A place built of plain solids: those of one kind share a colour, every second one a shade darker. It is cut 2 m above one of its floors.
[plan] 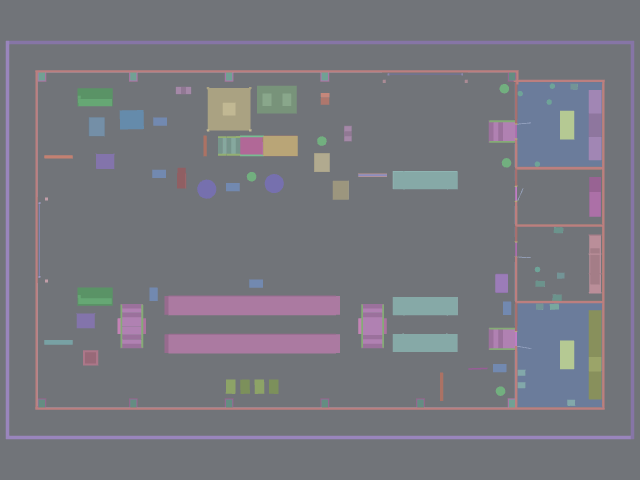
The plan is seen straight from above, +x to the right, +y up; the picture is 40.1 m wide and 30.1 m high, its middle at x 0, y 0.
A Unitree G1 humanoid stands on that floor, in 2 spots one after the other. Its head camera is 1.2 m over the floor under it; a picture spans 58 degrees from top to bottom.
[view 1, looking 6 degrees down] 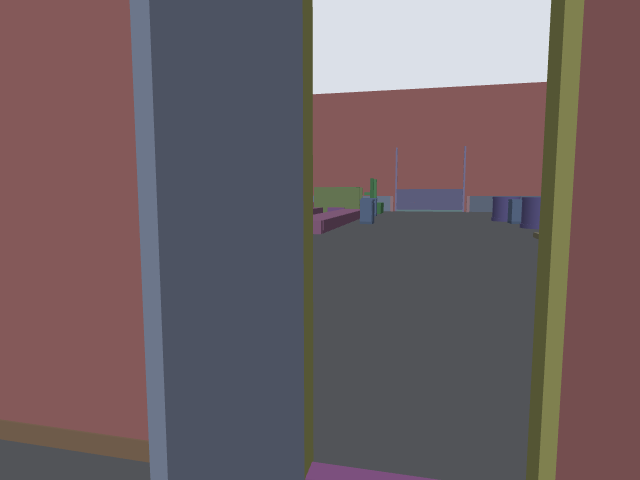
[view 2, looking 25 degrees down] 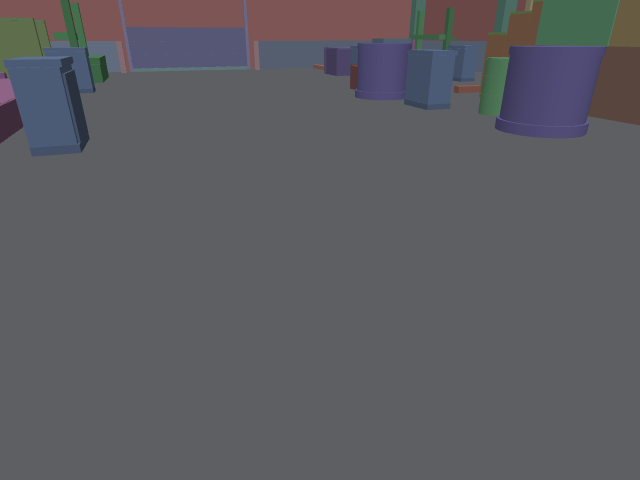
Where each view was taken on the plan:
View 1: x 14.00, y -0.60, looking -167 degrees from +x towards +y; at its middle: ground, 11.48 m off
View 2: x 2.01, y -1.60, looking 160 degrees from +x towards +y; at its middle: ground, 2.84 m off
